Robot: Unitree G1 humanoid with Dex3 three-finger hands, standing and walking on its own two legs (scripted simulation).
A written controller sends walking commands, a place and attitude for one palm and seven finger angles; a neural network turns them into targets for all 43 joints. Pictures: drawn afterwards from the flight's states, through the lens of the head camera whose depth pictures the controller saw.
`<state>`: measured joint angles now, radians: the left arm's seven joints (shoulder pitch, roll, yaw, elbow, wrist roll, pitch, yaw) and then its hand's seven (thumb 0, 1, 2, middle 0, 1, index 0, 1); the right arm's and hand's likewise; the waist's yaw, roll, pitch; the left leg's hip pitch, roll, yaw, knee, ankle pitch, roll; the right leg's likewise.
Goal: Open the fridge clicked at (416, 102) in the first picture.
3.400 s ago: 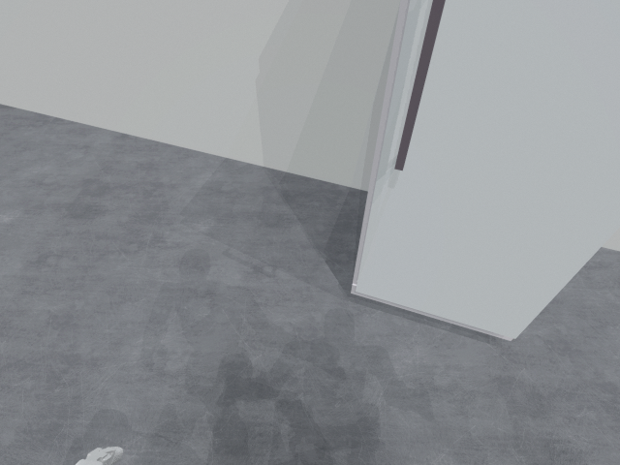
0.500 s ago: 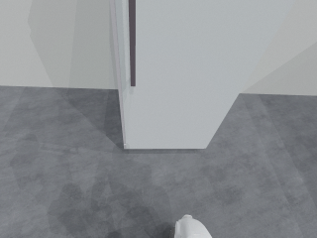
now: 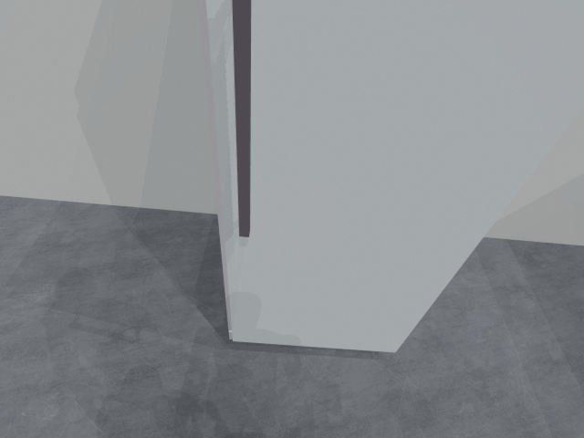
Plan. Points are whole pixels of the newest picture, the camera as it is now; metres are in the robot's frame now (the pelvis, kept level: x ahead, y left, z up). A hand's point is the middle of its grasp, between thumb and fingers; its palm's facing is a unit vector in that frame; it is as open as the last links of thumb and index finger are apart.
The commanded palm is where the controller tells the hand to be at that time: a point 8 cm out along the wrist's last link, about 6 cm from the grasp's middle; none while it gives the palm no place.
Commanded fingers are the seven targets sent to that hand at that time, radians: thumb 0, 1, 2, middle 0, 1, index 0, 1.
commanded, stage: come to a stop and stand still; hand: left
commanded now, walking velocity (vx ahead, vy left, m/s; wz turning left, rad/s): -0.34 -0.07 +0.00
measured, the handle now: (245, 134) +0.50 +0.13 +0.16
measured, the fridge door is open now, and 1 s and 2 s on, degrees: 0 0 0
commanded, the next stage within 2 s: look again from close up in 1.42 s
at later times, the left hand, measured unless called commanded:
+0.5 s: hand out of the picture +0.00 +0.11 -0.15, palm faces +0.05 -0.96 -0.26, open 7.4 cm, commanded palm none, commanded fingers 0.00 0.90 0.90 -0.20 -0.30 -0.20 -0.30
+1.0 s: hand out of the picture -0.05 +0.17 -0.17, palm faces +0.05 -0.98 -0.18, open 7.4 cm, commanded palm none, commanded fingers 0.00 0.90 0.90 -0.20 -0.30 -0.20 -0.30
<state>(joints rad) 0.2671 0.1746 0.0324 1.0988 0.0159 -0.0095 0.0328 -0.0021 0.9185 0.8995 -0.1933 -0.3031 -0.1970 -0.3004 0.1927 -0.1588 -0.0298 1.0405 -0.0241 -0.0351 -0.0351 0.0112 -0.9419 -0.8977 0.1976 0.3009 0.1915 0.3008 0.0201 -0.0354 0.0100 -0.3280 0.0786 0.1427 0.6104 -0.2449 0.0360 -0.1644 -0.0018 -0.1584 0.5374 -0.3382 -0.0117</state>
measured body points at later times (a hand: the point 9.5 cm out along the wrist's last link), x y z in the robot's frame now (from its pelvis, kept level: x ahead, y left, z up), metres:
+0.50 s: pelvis -0.03 -0.07 +0.01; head -0.02 -0.10 +0.46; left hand +0.00 +0.16 -0.13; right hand +0.02 -0.32 -0.16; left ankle -0.03 +0.08 -0.67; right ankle -0.01 -0.18 -0.73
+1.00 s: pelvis -0.04 -0.01 +0.01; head -0.03 +0.00 +0.46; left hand -0.05 +0.22 -0.15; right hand -0.02 -0.24 -0.14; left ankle -0.06 +0.09 -0.73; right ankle -0.02 -0.16 -0.73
